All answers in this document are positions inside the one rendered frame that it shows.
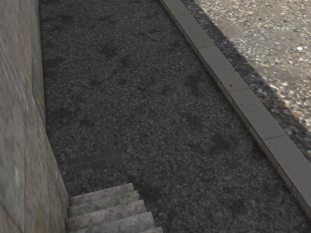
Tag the stairs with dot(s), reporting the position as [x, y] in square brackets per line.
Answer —
[116, 209]

